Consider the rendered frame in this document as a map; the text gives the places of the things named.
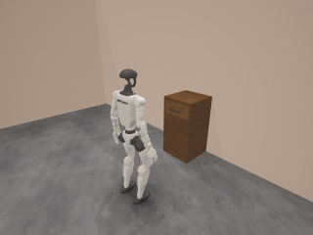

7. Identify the robot left hand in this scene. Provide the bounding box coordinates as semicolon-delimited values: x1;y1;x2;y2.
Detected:
112;130;121;144

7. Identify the handle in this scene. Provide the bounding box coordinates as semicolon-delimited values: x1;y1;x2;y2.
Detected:
168;108;181;114

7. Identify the robot shin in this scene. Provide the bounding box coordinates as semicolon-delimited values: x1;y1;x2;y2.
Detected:
123;157;134;188
137;168;150;199

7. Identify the right robot shin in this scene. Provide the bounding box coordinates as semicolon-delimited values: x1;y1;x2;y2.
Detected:
137;168;150;199

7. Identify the drawer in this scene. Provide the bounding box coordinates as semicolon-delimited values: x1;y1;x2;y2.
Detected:
165;100;190;120

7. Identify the cabinet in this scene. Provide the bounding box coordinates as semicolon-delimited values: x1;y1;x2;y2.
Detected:
163;90;212;164

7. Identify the right robot upper arm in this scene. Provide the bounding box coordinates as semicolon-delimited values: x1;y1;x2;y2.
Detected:
133;95;146;129

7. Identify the left robot shin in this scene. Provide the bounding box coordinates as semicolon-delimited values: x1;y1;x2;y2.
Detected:
123;157;134;188

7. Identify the robot left forearm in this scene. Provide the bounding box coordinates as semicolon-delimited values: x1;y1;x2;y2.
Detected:
111;115;119;132

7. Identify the robot right hand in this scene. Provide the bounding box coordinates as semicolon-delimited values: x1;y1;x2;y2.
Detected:
146;148;157;166

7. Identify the robot right forearm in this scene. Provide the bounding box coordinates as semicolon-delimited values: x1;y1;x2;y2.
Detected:
139;121;153;151

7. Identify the left robot upper arm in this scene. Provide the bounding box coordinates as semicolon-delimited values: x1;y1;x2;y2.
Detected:
111;90;121;118

